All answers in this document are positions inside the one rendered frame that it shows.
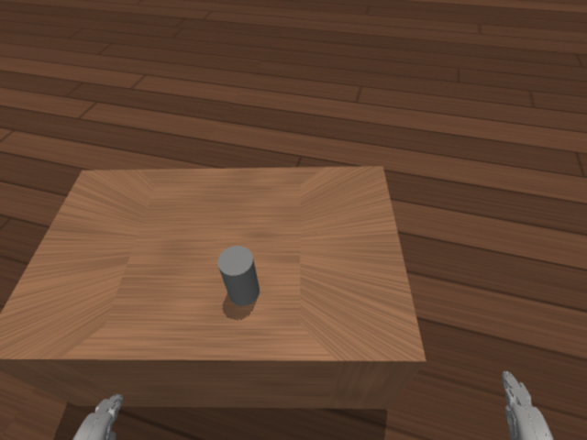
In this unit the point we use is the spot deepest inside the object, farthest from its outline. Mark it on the right robot hand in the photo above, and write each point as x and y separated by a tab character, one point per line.
525	421

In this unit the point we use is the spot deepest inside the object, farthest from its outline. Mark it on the left robot hand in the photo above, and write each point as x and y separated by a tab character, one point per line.
98	425

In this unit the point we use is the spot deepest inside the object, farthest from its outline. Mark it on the can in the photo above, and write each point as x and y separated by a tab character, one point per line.
238	271

